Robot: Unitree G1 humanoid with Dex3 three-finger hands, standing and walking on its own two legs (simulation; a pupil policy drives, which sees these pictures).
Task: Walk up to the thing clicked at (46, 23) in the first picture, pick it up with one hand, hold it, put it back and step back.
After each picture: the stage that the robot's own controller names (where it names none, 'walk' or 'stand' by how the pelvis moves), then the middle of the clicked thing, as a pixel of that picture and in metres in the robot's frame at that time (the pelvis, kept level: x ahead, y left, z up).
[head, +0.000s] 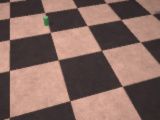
stand; (46, 21) +1.87 +0.52 -0.72
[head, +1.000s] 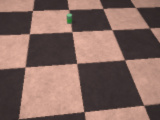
walk; (69, 18) +1.78 +0.24 -0.69
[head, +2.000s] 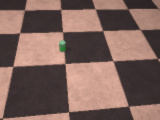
walk; (62, 46) +1.27 +0.22 -0.71
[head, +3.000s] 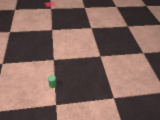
walk; (52, 81) +0.84 +0.24 -0.72
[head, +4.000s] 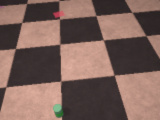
walk; (58, 110) +0.57 +0.24 -0.70
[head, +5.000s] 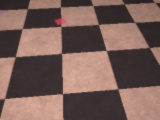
stand; out of the picture +0.46 +0.18 -0.72
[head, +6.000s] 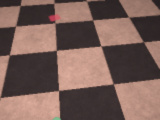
stand; out of the picture +0.46 +0.21 -0.73
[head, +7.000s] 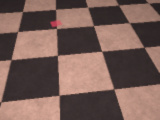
stand; out of the picture +0.46 +0.21 -0.73
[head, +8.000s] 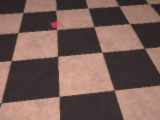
stand; out of the picture +0.46 +0.21 -0.73
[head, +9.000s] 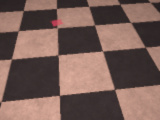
stand; out of the picture +0.45 +0.21 -0.73
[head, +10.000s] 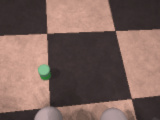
go down; (44, 72) +0.52 +0.20 -0.49
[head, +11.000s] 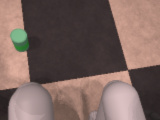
go down; (20, 41) +0.54 +0.25 -0.30
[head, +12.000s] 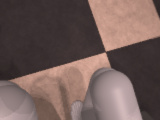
close in; out of the picture +0.52 +0.29 -0.24
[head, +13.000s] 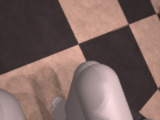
close; out of the picture +0.51 +0.32 -0.22
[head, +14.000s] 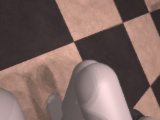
lift; out of the picture +0.51 +0.32 -0.22
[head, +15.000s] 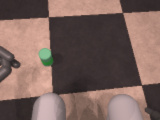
close; (46, 57) +0.55 +0.22 -0.40
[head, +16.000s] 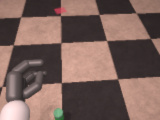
close; (58, 115) +0.50 +0.18 -0.66
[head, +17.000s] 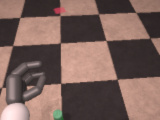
close; (58, 116) +0.49 +0.18 -0.68
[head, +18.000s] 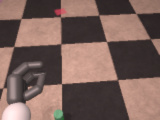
hold; (58, 116) +0.50 +0.18 -0.68
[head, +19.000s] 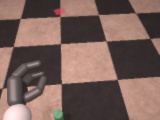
stand; (58, 116) +0.50 +0.18 -0.68
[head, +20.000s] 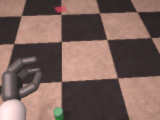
stand; (58, 114) +0.50 +0.18 -0.68
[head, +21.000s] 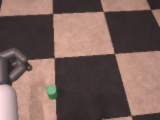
crouch; (52, 92) +0.51 +0.19 -0.60
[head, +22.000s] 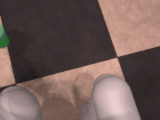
lower; out of the picture +0.55 +0.26 -0.29
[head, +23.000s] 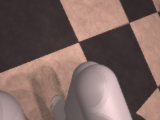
lower; out of the picture +0.52 +0.32 -0.23
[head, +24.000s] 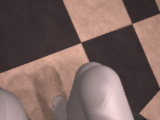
lower; out of the picture +0.51 +0.32 -0.23
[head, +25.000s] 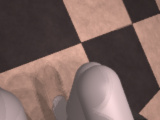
lower; out of the picture +0.51 +0.32 -0.23
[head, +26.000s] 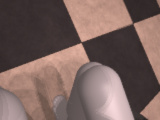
lower; out of the picture +0.52 +0.32 -0.23
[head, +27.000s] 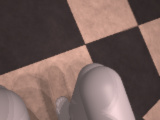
open; out of the picture +0.52 +0.32 -0.23
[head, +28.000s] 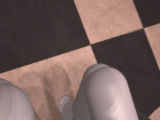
stand; out of the picture +0.52 +0.32 -0.23
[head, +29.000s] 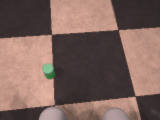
walk; (49, 71) +0.54 +0.21 -0.50
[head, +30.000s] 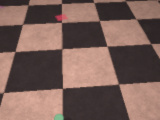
stand; out of the picture +0.50 +0.18 -0.67
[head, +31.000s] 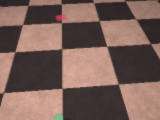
stand; out of the picture +0.50 +0.18 -0.67
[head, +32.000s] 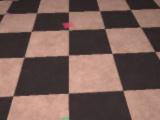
stand; out of the picture +0.52 +0.16 -0.72
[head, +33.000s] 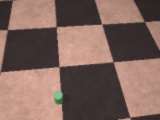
walk; (58, 98) +0.55 +0.16 -0.70
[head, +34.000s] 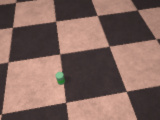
walk; (60, 78) +0.76 +0.25 -0.70
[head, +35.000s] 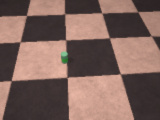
stand; (64, 57) +1.08 +0.19 -0.70
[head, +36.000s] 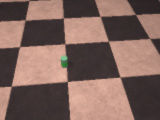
stand; (64, 61) +1.06 +0.20 -0.72
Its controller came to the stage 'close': yes
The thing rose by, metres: 0.01
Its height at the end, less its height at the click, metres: +0.00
